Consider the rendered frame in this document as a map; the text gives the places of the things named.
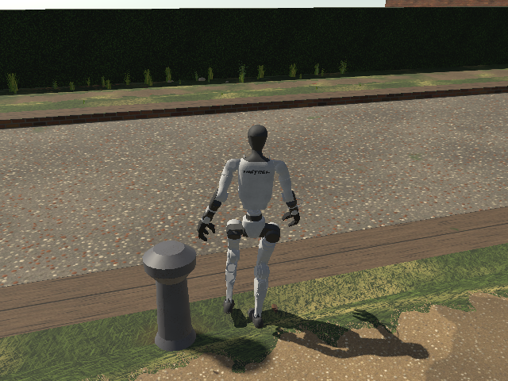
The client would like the right robot hand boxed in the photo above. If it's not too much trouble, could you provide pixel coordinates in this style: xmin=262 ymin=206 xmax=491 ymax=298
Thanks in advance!
xmin=282 ymin=212 xmax=300 ymax=227

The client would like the robot right forearm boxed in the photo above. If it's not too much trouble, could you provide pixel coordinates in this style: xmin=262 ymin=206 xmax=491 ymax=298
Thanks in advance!
xmin=286 ymin=191 xmax=298 ymax=215

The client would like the left robot shin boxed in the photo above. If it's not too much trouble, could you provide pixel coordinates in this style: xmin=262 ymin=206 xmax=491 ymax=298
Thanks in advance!
xmin=225 ymin=248 xmax=237 ymax=303

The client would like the robot left forearm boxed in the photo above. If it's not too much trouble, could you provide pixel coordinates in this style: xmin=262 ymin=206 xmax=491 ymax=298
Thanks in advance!
xmin=201 ymin=189 xmax=221 ymax=224

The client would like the robot right upper arm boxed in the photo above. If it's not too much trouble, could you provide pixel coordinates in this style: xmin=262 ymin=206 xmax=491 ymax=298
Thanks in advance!
xmin=273 ymin=160 xmax=294 ymax=202

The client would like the robot left foot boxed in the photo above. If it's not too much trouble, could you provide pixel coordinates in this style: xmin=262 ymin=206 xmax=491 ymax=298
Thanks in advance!
xmin=223 ymin=299 xmax=235 ymax=314

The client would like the left robot hand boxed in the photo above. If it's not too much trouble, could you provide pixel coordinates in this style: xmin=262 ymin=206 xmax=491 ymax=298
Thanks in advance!
xmin=197 ymin=220 xmax=215 ymax=241

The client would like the robot left upper arm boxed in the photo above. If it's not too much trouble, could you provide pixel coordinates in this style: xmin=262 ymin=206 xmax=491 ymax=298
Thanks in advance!
xmin=214 ymin=159 xmax=241 ymax=202

